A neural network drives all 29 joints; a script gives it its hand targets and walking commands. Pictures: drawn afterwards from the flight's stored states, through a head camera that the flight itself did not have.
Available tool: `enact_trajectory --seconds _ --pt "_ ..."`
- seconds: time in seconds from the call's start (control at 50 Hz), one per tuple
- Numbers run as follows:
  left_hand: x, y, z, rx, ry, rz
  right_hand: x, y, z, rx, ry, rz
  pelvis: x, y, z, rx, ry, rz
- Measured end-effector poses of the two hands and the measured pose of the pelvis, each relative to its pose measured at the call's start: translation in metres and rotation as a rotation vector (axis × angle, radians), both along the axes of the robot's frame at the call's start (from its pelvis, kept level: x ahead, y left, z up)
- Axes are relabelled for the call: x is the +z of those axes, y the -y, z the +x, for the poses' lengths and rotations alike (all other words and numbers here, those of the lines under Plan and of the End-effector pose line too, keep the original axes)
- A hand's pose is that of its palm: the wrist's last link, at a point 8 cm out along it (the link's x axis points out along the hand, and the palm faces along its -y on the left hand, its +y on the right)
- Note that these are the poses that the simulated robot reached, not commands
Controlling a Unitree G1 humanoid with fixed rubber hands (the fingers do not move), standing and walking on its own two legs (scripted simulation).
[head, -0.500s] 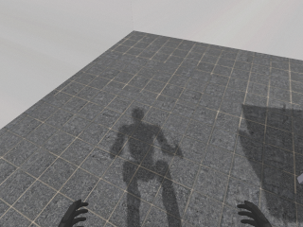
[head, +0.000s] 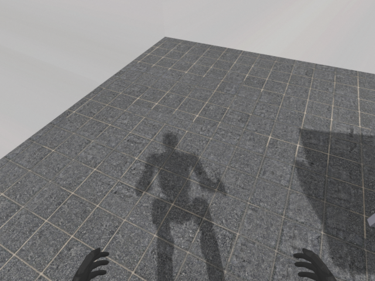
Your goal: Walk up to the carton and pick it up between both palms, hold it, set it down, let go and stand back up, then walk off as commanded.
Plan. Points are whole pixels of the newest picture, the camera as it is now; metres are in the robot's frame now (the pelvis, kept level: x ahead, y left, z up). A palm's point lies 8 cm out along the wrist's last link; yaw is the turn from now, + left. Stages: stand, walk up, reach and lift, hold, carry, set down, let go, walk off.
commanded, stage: stand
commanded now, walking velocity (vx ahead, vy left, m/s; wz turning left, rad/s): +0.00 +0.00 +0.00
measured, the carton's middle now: out of the picture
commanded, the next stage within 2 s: walk up in 0.72 s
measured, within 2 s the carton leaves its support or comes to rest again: neither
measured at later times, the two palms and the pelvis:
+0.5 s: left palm out of the picture +0.14 +0.25 -0.08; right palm out of the picture +0.14 -0.26 -0.08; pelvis +0.00 +0.00 +0.00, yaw +0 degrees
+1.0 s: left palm out of the picture +0.14 +0.25 -0.08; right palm out of the picture +0.13 -0.27 -0.08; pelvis +0.00 +0.00 +0.00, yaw -2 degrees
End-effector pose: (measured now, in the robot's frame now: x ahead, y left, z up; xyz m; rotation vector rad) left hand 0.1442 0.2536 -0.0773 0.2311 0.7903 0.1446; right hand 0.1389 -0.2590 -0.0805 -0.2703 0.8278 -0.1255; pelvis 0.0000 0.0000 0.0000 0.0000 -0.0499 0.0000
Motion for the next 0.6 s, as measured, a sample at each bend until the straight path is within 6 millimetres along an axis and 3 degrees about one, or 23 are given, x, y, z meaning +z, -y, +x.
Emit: enact_trajectory --seconds 0.6 --pt "-0.002 -0.0014 -0.0043 0.004 -0.02 -0.001 -0.0013 0.0001 -0.0028 -0.005 -0.019 -0.001 0.0016 -0.0008 -0.0008 0.0 -0.005 -0.001"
